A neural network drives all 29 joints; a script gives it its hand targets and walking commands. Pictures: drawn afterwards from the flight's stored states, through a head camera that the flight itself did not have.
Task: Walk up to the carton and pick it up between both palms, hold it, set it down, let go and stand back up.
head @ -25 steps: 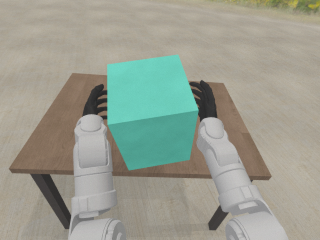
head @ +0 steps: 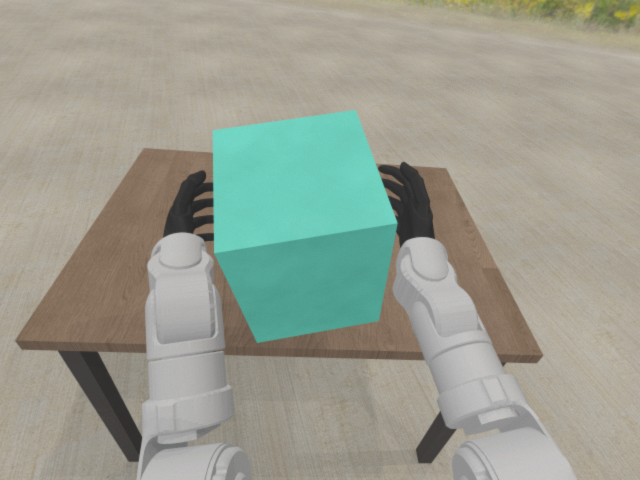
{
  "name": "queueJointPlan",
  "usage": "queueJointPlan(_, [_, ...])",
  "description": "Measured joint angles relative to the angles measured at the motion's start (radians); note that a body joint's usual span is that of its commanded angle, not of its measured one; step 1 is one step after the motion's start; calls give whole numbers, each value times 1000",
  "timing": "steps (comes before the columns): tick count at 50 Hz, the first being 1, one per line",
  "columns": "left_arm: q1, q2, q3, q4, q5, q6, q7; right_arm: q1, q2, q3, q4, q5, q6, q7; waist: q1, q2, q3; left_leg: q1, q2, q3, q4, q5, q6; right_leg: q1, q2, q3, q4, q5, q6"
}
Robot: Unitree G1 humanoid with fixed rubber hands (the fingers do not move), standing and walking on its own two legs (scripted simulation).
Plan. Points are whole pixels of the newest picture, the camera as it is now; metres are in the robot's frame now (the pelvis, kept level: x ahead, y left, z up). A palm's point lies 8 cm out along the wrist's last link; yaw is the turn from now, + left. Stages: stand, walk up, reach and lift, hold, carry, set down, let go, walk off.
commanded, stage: hold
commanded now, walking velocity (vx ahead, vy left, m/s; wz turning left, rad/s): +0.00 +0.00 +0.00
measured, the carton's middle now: (303, 234) +0.41 +0.01 +0.13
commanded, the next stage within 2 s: none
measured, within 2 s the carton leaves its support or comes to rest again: neither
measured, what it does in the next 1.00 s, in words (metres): stands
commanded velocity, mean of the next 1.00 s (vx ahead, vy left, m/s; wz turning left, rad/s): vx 0.00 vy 0.00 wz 0.00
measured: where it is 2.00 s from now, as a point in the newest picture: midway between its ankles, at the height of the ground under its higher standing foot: outside the picture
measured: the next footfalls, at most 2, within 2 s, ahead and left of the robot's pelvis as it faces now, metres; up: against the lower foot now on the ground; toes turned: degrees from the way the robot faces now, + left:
none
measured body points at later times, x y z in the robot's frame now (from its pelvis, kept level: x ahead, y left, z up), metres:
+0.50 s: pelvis +0.00 +0.00 +0.00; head -0.04 +0.04 +0.45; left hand +0.37 +0.15 +0.18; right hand +0.37 -0.12 +0.19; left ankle +0.07 +0.13 -0.75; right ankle -0.01 -0.12 -0.75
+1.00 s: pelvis +0.00 +0.00 +0.00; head -0.03 +0.04 +0.45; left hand +0.37 +0.15 +0.18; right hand +0.37 -0.12 +0.19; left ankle +0.07 +0.13 -0.75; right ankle -0.01 -0.12 -0.75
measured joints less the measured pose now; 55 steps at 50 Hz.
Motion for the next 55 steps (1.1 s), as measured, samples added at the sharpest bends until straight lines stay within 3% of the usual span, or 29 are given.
queueJointPlan(13, [-2,1,1,13,-2,-6,-1,3,-3,3,3,-2,-2,-2,-5,4,1,-8,0,-1,0,4,1,-10,0,-1,4,2,1])
queueJointPlan(25, [-33,-3,16,53,9,-8,0,-24,7,-34,39,-26,-1,10,8,4,-2,-9,0,4,-9,11,3,-17,0,3,5,5,0])
queueJointPlan(40, [-10,4,-1,24,-2,-15,1,-4,-3,-6,8,-6,-11,1,-6,1,2,-13,0,-3,7,0,2,-9,0,-4,2,2,2])
queueJointPlan(55, [-15,-5,1,18,3,0,5,-1,1,-14,8,-8,-6,4,0,6,-3,-10,-1,5,-1,4,3,-16,-2,4,8,1,1])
